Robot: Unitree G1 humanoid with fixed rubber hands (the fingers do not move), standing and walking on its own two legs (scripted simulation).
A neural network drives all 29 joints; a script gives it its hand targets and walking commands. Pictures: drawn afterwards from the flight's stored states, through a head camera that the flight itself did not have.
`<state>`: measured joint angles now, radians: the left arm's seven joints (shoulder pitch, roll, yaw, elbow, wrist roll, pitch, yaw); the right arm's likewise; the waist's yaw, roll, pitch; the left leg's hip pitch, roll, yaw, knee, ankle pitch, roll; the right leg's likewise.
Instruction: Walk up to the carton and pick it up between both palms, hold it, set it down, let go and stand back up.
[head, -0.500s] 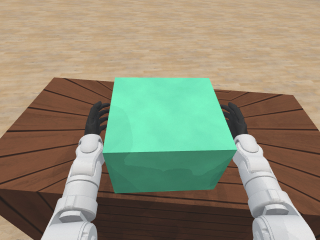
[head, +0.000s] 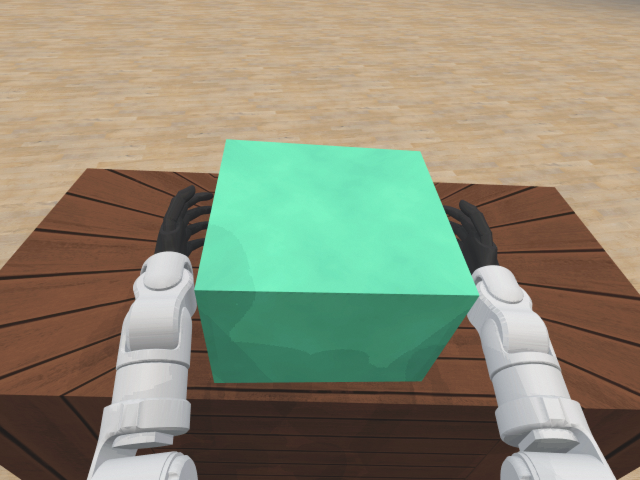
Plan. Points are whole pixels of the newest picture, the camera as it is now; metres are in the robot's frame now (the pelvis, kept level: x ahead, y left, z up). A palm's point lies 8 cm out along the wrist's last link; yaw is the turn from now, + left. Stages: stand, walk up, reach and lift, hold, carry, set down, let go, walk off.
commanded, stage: reach and lift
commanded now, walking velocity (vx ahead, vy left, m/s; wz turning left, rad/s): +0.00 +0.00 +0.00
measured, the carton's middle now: (323, 259) +0.40 +0.00 +0.10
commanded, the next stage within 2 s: hold in 0.82 s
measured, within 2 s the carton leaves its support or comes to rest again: neither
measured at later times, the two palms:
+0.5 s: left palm (182, 239) +0.37 +0.17 +0.16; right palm (487, 258) +0.35 -0.20 +0.15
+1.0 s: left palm (165, 233) +0.36 +0.18 +0.18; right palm (484, 243) +0.35 -0.19 +0.17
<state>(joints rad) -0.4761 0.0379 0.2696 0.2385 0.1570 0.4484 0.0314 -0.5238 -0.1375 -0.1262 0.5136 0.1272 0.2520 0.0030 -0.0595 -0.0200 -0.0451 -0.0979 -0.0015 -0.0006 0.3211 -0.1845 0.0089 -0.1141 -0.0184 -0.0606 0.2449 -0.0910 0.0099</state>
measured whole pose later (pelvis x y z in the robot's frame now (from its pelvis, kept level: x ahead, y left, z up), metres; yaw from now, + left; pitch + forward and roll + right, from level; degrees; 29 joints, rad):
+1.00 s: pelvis +0.00 +0.00 +0.00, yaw -1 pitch -4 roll -1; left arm -0.51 0.05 0.31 0.10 0.18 0.62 -0.01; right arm -0.58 -0.16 -0.08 0.43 0.21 0.38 -0.05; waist -0.07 -0.03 -0.04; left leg -0.07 0.00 0.01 0.32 -0.19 0.01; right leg -0.09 -0.01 -0.05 0.24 -0.09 0.01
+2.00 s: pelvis -0.01 +0.00 +0.00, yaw +0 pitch -4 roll -1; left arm -0.56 0.07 0.33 0.11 0.21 0.67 -0.05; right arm -0.62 -0.12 -0.12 0.43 0.18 0.42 -0.05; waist -0.07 -0.03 -0.03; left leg -0.06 0.00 -0.01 0.31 -0.17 0.01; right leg -0.07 -0.02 -0.07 0.23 -0.08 0.01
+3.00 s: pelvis -0.01 +0.00 +0.00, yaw +1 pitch -5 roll -1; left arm -0.56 0.08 0.33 0.11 0.21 0.67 -0.06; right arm -0.62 -0.12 -0.11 0.43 0.18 0.41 -0.06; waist -0.08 -0.03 -0.02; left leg -0.06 0.00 -0.01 0.31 -0.17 0.00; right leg -0.07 -0.02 -0.07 0.24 -0.08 0.00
